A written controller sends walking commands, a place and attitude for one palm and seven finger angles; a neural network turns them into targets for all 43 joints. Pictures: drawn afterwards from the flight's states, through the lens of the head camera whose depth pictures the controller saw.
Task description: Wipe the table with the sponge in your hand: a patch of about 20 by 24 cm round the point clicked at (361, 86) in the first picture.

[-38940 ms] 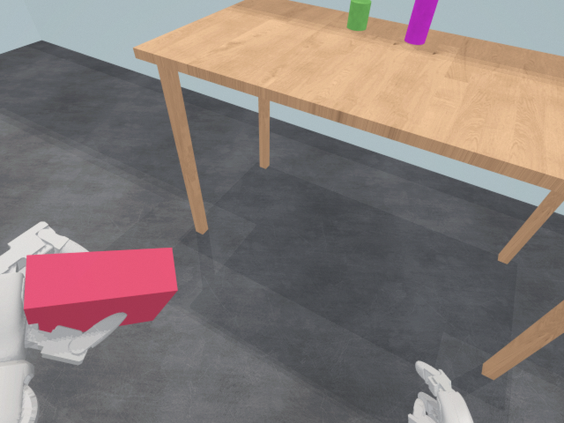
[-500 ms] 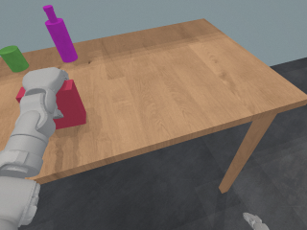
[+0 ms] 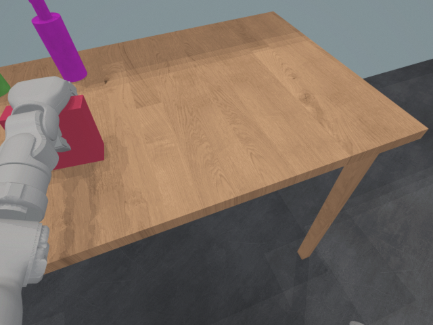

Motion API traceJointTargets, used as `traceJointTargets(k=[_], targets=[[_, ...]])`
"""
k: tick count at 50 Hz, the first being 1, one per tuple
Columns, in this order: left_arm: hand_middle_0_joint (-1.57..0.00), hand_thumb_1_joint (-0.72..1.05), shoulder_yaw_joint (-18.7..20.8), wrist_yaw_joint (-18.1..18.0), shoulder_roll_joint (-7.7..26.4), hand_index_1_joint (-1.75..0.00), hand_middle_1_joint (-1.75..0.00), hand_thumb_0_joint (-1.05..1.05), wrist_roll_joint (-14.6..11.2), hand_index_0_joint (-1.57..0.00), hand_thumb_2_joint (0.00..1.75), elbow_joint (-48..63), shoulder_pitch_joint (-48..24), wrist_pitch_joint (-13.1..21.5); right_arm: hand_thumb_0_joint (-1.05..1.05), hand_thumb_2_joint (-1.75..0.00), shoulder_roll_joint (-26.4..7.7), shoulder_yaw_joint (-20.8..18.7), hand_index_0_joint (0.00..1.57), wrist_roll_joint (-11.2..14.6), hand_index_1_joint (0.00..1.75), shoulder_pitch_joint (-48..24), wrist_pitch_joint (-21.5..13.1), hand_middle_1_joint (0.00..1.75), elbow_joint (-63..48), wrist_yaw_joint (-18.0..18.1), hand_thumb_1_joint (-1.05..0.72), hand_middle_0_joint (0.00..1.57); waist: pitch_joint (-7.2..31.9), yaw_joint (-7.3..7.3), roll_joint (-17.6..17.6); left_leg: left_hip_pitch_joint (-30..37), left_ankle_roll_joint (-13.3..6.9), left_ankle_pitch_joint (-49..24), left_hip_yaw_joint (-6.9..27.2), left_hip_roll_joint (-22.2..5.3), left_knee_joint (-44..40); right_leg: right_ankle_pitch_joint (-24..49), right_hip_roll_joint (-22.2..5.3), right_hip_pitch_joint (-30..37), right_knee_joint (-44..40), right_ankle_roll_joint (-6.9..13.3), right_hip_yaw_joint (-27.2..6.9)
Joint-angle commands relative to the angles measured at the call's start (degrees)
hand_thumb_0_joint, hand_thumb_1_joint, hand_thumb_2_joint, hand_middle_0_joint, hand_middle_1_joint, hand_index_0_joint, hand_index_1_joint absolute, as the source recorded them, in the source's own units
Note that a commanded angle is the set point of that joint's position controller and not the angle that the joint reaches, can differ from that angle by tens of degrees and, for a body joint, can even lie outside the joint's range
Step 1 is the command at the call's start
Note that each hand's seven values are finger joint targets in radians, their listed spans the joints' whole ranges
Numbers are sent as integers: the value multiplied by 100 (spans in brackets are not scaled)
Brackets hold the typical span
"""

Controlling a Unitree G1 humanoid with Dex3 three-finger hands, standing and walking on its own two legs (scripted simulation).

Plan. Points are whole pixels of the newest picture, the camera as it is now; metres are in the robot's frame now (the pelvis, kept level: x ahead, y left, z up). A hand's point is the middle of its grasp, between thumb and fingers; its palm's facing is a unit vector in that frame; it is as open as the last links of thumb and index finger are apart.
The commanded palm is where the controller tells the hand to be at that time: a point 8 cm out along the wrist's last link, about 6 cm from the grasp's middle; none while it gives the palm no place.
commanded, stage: slide back across to the first lane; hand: left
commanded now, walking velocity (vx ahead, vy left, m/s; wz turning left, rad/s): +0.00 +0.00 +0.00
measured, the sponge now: (63, 143) +0.42 +0.32 +0.11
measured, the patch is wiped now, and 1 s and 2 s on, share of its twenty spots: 0.95 0.95 0.95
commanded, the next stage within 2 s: wipe back along the first lane in 0.62 s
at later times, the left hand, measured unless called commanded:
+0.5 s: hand (15, 126) +0.41 +0.38 +0.16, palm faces -0.07 +0.02 -1.00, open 9.4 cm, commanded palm +0.39 +0.38 +0.22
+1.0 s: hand (3, 137) +0.39 +0.40 +0.16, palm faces -0.02 +0.01 -1.00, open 9.4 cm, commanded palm +0.35 +0.39 +0.21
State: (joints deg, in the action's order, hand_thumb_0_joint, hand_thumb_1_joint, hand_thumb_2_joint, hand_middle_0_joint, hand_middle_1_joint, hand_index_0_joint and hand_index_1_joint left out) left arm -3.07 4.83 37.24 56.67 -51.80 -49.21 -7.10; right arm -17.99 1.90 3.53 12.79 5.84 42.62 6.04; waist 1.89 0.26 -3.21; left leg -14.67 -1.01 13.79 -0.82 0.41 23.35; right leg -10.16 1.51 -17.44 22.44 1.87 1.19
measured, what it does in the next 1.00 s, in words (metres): stands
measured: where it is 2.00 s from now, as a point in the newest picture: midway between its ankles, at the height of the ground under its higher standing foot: outside the picture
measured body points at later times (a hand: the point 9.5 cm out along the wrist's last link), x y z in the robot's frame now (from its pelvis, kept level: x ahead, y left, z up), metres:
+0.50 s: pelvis +0.02 +0.02 +0.00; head +0.06 +0.00 +0.45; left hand +0.41 +0.38 +0.22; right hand +0.17 -0.24 -0.12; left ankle -0.02 +0.11 -0.74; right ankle +0.01 -0.10 -0.74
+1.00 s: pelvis +0.03 +0.04 +0.00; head +0.07 +0.02 +0.45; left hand +0.38 +0.39 +0.21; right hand +0.19 -0.20 -0.13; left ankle -0.02 +0.11 -0.74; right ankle +0.01 -0.10 -0.74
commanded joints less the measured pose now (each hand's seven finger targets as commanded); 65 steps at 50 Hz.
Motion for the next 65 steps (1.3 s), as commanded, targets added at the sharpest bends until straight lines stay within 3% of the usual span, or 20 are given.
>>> traceJointTargets(k=[1, 4, 6, 13, 16, 19, 25, 29, 31, 34, 39, 43, 45, 47, 49, 57, 60, 63, 64, 65], targets=[[-120, 10, 326, -193, 1648, -160, -160, 0, 299, -120, 130, 441, -1475, -59, 0, -90, -818, -312, 20, -7, 30, -147, -127, 30, -632, 42, -90, 20, 1385, -96, 390, -196, -112, -958, -116, 199, -291, 882, -21, 1337, -203, 146, -222], [-120, 10, 559, -224, 1848, -160, -160, 0, 293, -120, 130, 844, -1339, 32, 0, -90, -795, -346, 20, -19, 30, -194, -85, 30, -732, 10, -90, 20, 1734, -222, 318, -29, -129, -1396, -112, 206, -260, 1317, -22, 1645, -83, 169, -219], [-120, 10, 458, -234, 1723, -160, -160, 0, 256, -120, 130, 900, -1348, 2, 0, -90, -805, -326, 20, 6, 30, -263, -52, 30, -737, -9, -90, 20, 1408, -174, 296, -53, -117, -1341, -98, 190, -329, 1218, -6, 1461, -152, 181, -163], [-120, 10, 1160, -275, 2479, -160, -160, 0, 131, -120, 130, 1858, -1047, -155, 0, -90, -840, -320, 20, -19, 30, -616, -9, 30, -860, -83, -90, 20, 1799, -421, 51, 212, -127, -1970, -56, 210, -352, 1741, -33, 1990, -57, 227, -214], [-120, 10, 1092, -197, 2440, -160, -160, 0, 112, -120, 130, 1779, -975, -342, 0, -90, -830, -283, 20, -8, 30, -702, 2, 30, -860, -96, -90, 20, 1533, -356, 175, 173, -126, -1864, -70, 193, -385, 1622, -24, 1906, -112, 197, -167], [-120, 10, 1282, -55, 2795, -160, -160, 0, 86, -120, 130, 2054, -1233, -350, 0, -90, -837, -266, 20, -18, 30, -765, -32, 30, -912, -54, -90, 20, 1713, -340, 11, 309, -153, -1989, -53, 227, -340, 1738, -38, 2023, -98, 196, -188], [-120, 10, 869, 341, 2368, -160, -160, 0, 72, -120, 130, 2217, -1501, -124, 0, -90, -816, -300, 20, 1, 30, -625, -93, 30, -941, 14, -90, 20, 1733, -113, -143, 808, -145, -2578, 62, 153, -208, 1835, 14, 1570, -206, 218, -34], [-120, 10, 883, 512, 2387, -160, -160, 0, 13, -120, 130, 2595, -1623, 164, 0, -90, -818, -338, 20, -4, 30, -509, -125, 30, -956, 32, -90, 20, 1974, -100, -367, 1206, -75, -3322, 160, 103, -94, 1925, 24, 1413, -225, 221, -5], [-120, 10, 920, 522, 2330, -160, -160, 0, -9, -120, 130, 2497, -1405, 220, 0, -90, -824, -347, 20, -20, 30, -481, -84, 30, -920, 15, -90, 20, 1799, -118, -332, 1196, -23, -3516, 168, 84, -71, 1955, 33, 1324, -249, 232, 35], [-120, 10, 1302, 489, 2660, -160, -160, 0, -41, -120, 130, 2732, -1221, 342, 0, -90, -827, -354, 20, -53, 30, -470, -80, 30, -961, -20, -90, 20, 2190, -265, -304, 1253, 25, -4050, 226, 65, 3, 2179, 17, 1552, -138, 236, 26], [-120, 10, 1224, 396, 2324, -160, -160, 0, -147, -120, 130, 3179, -754, 335, 0, -90, -781, -368, 20, -68, 30, -562, -75, 30, -1040, -147, -90, 20, 2243, -356, -449, 1355, 128, -4576, 318, -12, 49, 2123, 0, 1479, -96, 218, 46], [-120, 10, 1347, 326, 2255, -160, -160, 0, -311, -120, 130, 3489, -170, 103, 0, -90, -823, -369, 20, -68, 30, -748, -75, 30, -1118, -231, -90, 20, 2057, -424, -349, 1268, 136, -4326, 327, -16, -20, 1993, 13, 1525, -139, 225, 28], [-120, 10, 1040, 325, 1859, -160, -160, 0, -357, -120, 130, 3528, -38, -59, 0, -90, -773, -356, 20, -75, 30, -773, -74, 30, -1077, -236, -90, 20, 1917, -359, -213, 1227, 135, -4137, 322, -20, -43, 1873, -4, 1458, -140, 183, 80], [-120, 10, 1291, 308, 2148, -160, -160, 0, -328, -120, 130, 3528, 146, -193, 0, -90, -831, -351, 20, -88, 30, -824, -66, 30, -1061, -242, -90, 20, 1823, -438, -92, 1050, 142, -3843, 314, 15, -127, 1771, 14, 1554, -146, 201, 85], [-120, 10, 1008, 334, 1864, -160, -160, 0, -300, -120, 130, 3781, -32, -298, 0, -90, -759, -295, 20, -76, 30, -937, -122, 30, -1124, -241, -90, 20, 1907, -401, -179, 1107, 137, -3774, 321, 13, -128, 1704, -11, 1559, -133, 206, 69], [-120, 10, 1159, 443, 1988, -160, -160, 0, -283, -120, 130, 3750, 736, -503, 0, -90, -780, -245, 20, -102, 30, -1117, -100, 30, -1153, -191, -90, 20, 1486, -482, -13, 775, 44, -2791, 220, 73, -288, 1397, -14, 1635, -157, 216, 75], [-120, 10, 1042, 481, 1756, -160, -160, 0, -308, -120, 130, 3590, 1063, -572, 0, -90, -738, -219, 20, -91, 30, -1144, -117, 30, -1163, -180, -90, 20, 1175, -442, 60, 662, 7, -2542, 207, 50, -285, 1247, -17, 1509, -169, 214, 91], [-120, 10, 1154, 514, 1912, -160, -160, 0, -330, -120, 130, 4028, 1040, -540, 0, -90, -763, -191, 20, -80, 30, -1319, -130, 30, -1293, -181, -90, 20, 1293, -489, -27, 669, -16, -2317, 212, 64, -307, 1225, -11, 1594, -145, 238, 19], [-120, 10, 1038, 510, 1786, -160, -160, 0, -316, -120, 130, 4112, 1053, -563, 0, -90, -718, -202, 20, -109, 30, -1264, -160, 30, -1318, -174, -90, 20, 1473, -523, -54, 705, -34, -2473, 181, 93, -223, 1337, -53, 1680, -73, 220, 37], [-120, 10, 968, 516, 1614, -160, -160, 0, -357, -120, 130, 3807, 1431, -621, 0, -90, -709, -204, 20, -95, 30, -1239, -138, 30, -1250, -169, -90, 20, 1178, -469, -27, 639, -13, -2454, 179, 60, -244, 1280, -31, 1543, -106, 212, 79]])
